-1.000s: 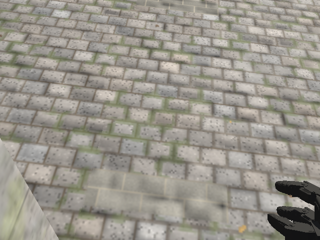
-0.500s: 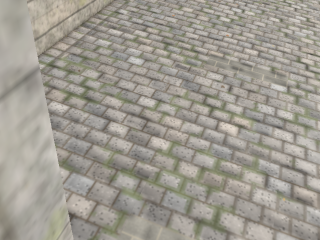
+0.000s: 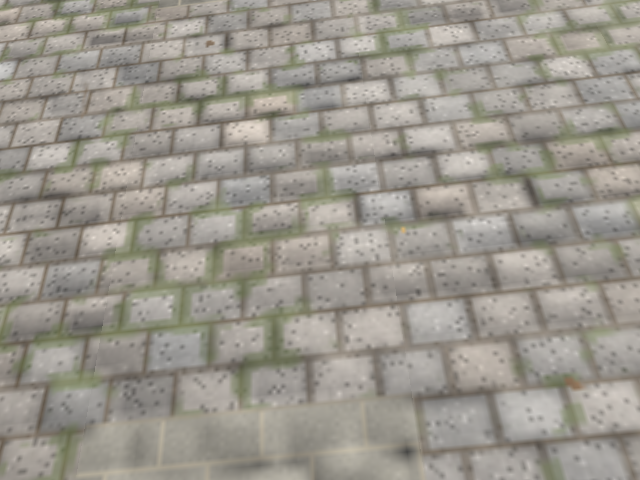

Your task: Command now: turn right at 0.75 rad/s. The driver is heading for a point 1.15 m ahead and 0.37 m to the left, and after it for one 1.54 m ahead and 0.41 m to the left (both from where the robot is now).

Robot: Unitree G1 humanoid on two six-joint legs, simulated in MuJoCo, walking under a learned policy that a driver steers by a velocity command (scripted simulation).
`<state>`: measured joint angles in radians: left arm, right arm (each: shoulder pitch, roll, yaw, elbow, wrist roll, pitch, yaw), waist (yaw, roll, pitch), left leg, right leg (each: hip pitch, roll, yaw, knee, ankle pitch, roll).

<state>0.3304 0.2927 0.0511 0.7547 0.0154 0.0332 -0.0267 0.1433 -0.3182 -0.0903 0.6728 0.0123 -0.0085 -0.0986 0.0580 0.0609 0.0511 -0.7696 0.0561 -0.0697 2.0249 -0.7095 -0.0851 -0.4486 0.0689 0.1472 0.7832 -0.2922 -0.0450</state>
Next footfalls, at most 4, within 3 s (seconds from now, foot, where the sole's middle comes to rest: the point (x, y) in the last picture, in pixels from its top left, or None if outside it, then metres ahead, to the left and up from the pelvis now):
0.50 left None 0.27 0.04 -0.76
0.78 right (495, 468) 0.44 -0.20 -0.76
1.32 left None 0.24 0.02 -0.76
1.76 right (306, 356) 0.68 0.18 -0.76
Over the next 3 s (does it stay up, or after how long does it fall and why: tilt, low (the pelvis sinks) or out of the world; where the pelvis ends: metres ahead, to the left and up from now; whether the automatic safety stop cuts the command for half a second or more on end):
stays up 1.17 0.34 0.01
